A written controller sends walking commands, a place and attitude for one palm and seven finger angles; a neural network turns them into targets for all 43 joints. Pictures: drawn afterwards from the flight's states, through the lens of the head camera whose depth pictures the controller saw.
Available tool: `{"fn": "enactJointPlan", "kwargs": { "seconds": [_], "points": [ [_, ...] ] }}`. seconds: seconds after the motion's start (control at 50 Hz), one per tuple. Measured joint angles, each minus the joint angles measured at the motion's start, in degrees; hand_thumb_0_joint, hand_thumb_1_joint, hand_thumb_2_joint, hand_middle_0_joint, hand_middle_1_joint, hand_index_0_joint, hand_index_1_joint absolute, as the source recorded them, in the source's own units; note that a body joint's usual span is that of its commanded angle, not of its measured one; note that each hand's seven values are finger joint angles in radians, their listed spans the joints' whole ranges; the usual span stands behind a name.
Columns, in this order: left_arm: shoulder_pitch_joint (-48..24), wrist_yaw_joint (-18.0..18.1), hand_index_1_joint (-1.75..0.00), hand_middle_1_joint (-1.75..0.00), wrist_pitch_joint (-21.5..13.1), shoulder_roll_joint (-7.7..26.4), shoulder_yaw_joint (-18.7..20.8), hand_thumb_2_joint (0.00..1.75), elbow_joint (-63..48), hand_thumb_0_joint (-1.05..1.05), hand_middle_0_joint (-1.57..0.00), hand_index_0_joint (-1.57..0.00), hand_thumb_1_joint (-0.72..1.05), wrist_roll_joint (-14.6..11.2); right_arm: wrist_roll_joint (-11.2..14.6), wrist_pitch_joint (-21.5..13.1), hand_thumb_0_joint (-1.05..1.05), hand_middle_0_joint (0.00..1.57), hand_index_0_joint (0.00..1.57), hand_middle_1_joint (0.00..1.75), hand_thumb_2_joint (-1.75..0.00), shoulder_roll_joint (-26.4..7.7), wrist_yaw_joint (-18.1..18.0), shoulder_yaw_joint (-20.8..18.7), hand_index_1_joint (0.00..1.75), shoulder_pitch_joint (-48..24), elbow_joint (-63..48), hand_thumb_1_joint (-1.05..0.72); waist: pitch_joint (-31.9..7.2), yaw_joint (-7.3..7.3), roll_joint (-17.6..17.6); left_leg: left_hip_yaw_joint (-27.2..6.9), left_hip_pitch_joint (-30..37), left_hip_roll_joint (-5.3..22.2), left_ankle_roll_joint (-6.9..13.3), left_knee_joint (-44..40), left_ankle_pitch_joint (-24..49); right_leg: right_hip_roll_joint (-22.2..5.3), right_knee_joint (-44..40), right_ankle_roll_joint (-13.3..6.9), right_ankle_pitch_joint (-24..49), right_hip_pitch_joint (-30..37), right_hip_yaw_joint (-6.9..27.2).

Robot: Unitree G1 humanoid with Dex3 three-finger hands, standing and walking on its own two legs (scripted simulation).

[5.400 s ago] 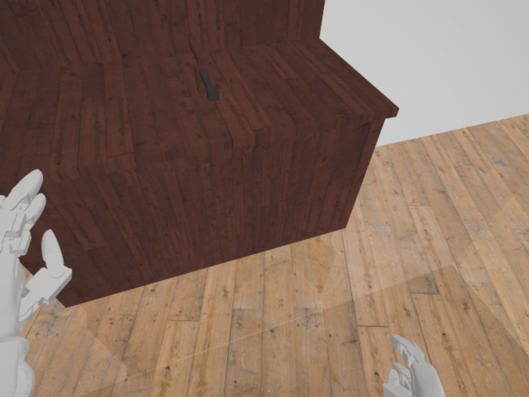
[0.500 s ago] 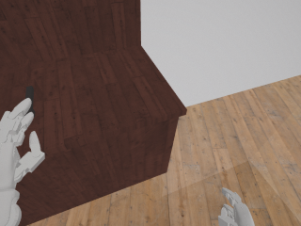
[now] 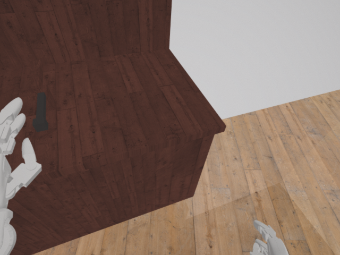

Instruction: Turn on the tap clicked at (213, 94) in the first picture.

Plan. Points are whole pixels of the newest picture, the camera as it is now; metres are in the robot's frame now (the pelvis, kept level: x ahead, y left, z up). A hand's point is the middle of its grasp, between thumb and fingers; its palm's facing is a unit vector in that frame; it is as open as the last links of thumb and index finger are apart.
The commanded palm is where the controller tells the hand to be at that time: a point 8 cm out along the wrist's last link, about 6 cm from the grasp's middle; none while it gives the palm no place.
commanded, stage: shuffle to correct the standing spot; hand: left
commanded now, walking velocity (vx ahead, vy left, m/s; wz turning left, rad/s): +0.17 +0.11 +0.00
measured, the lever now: (40, 124) +0.41 +0.39 +0.04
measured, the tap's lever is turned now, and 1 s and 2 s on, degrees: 0 0 0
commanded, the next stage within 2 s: come to a stop and stand still in 0.56 s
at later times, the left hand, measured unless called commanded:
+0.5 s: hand (45, 143) +0.25 +0.25 +0.18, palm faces +0.42 -0.81 -0.41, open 7.4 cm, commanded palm +0.20 +0.29 +0.19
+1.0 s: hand (34, 118) +0.31 +0.30 +0.18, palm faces +0.42 -0.83 -0.37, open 7.5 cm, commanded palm +0.25 +0.34 +0.19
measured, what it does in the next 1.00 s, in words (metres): walks ahead: right foot, then left foot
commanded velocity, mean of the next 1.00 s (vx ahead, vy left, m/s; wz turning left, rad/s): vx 0.06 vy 0.03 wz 0.00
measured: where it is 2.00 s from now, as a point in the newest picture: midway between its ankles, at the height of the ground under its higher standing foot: outside the picture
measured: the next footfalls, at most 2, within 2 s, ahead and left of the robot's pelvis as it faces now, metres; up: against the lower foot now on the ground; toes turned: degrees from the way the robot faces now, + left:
right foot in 0.40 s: +0.13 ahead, -0.05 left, +0.00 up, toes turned +2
left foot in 0.74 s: +0.17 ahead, +0.21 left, +0.00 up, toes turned +3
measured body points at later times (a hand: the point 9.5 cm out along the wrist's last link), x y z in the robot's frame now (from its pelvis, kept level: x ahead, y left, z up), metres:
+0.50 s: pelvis +0.05 +0.00 +0.00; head +0.07 +0.00 +0.45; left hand +0.23 +0.29 +0.20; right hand +0.23 -0.23 -0.09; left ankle +0.04 +0.10 -0.65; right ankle +0.08 -0.07 -0.73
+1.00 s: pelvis +0.10 +0.05 +0.01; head +0.14 +0.06 +0.45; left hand +0.28 +0.34 +0.20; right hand +0.29 -0.13 -0.08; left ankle +0.13 +0.21 -0.73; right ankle +0.09 -0.07 -0.73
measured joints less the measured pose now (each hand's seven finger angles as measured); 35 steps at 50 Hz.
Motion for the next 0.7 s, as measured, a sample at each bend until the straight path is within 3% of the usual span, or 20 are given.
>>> {"fn": "enactJointPlan", "kwargs": {
  "seconds": [0.06,0.14,0.24,0.34,0.38,0.42,0.46,0.52,0.6,0.64,0.7],
  "points": [
    [-0.99,-0.18,-0.3,-0.31,-0.11,0.77,-0.04,0.89,-0.95,0.02,-0.21,-0.21,0.89,0.41,-0.3,-0.96,0.02,0.2,0.2,0.3,-0.9,1.27,0.62,0.36,0.3,0.01,-0.36,-0.9,0.43,-1.54,0.59,-1.34,2.54,-0.43,0.29,-5.11,2.57,0.18,11.88,0.01,0.39,-6.6,-0.52],
    [3.12,-1.05,-0.3,-0.3,-1.88,2.27,0.73,0.89,-4.92,0.02,-0.21,-0.2,0.89,0.68,0.13,-1.03,0.02,0.2,0.2,0.3,-0.9,2.61,1.51,1.1,0.3,0.44,-1.45,-0.9,0.27,-2.04,0.84,-1.56,4.08,0.02,0.42,-9.13,4.15,-1.16,14.82,0.78,5.68,-13.61,-2.84],
    [7.31,-1.78,-0.3,-0.31,-2.4,3.09,1.23,0.89,-5.33,0.02,-0.21,-0.21,0.89,0.75,-0.03,-0.68,0.01,0.2,0.2,0.3,-0.9,2.68,1.04,0.98,0.3,1.27,-1.6,-0.9,0.33,-1.18,1.42,-1.06,5.45,-0.12,0.32,-10.95,3.87,-2.52,7.73,1.28,8.72,-15.66,-5.13],
    [5.59,-1.28,-0.3,-0.31,-1.49,2.94,1.44,0.89,-2.87,0.02,-0.22,-0.21,0.89,0.51,-0.46,-0.94,0.01,0.2,0.2,0.3,-0.9,1.39,0.12,0.62,0.3,1.78,-0.84,-0.9,0.35,-0.1,2.36,-1.36,5.98,-1.06,0.22,-9.65,2.09,-2.24,-5.82,0.56,9.03,-10.2,-8.04],
    [4.38,-1.02,-0.3,-0.31,-1.48,3.03,1.48,0.89,-2.59,0.02,-0.22,-0.21,0.89,0.21,-0.58,-0.88,0.02,0.2,0.2,0.3,-0.9,0.62,0.12,0.23,0.3,1.81,-1.08,-0.9,0.04,-0.42,3.11,-1.98,3.95,-1.42,-0.74,-4.56,-0.5,-1.76,-14.12,-0.67,11.92,-5.22,-10.03],
    [2.09,-0.92,-0.3,-0.31,-2.18,2.95,1.26,0.89,-2.71,0.02,-0.22,-0.21,0.89,0.17,-0.2,-0.24,0.02,0.2,0.2,0.3,-0.9,-0.49,0.54,-0.37,0.3,0.52,-0.74,-0.9,0.6,-0.66,4.11,-1.62,-3.97,-1.03,-4.02,12.58,-4.38,-1.46,-15.44,-3.63,13.05,-3.49,-10.96],
    [0.99,-0.98,-0.3,-0.31,-2.95,1.31,1.1,0.89,-2.35,0.02,-0.22,-0.21,0.89,-0.15,-0.18,0.88,0.02,0.2,0.2,0.3,-0.9,-1.14,1.07,-0.62,0.3,-1.64,0.49,-0.9,1.73,-0.3,4.31,-1.37,-10.86,0.8,-5.54,29.02,-6.64,-1.09,-12.91,-3.93,10.64,-3.1,-11.13],
    [2.77,-1.02,-0.3,-0.31,-3.26,-0.52,1.54,0.89,-2.03,0.02,-0.22,-0.21,0.89,0.06,0.04,2.12,0.02,0.2,0.2,0.3,-0.9,-0.98,1.82,-0.63,0.3,-2.58,0.32,-0.9,1.3,-0.17,2.41,-2.02,-17.2,5.82,-6.67,37.61,-4.34,-1.49,-12.66,-3.37,9.27,-1.86,-10.14],
    [3.16,-0.49,-0.3,-0.31,-2.5,-1.62,0.5,0.89,-2.59,0.02,-0.22,-0.21,0.88,0.41,0.03,1.66,0.02,0.2,0.2,0.3,-0.9,-1.03,0.58,-0.66,0.3,-2.27,-0.35,-0.9,1.18,-0.11,0.04,-2.44,-17.27,12.18,-6.8,26.45,1.59,-3.36,-14.19,-2.58,9.17,0.24,-9.43],
    [2.51,-0.03,-0.3,-0.31,-2.24,-1.51,-0.11,0.89,-3.53,0.02,-0.22,-0.21,0.88,0.47,-0.01,0.68,0.02,0.2,0.2,0.3,-0.9,-1.21,-0.29,-0.86,0.3,-2.19,-0.34,-0.9,1.81,0.36,-1.11,-0.87,-13.82,13.16,-6.56,17.32,2.8,-4.96,-13.91,-1.82,8.67,0.91,-8.72],
    [1.87,0.58,-0.3,-0.31,-2.11,-1.09,-0.41,0.89,-4.91,0.02,-0.22,-0.21,0.88,0.61,-0.06,-0.62,0.02,0.2,0.2,0.3,-0.9,-1.83,-1.24,-1.36,0.3,-1.94,-0.81,-0.9,2.23,0.76,-1.03,2.02,-7.24,12.44,-6.45,6.34,4.21,-6.73,-12.69,-0.22,7.38,1.38,-7.77]
  ]
}}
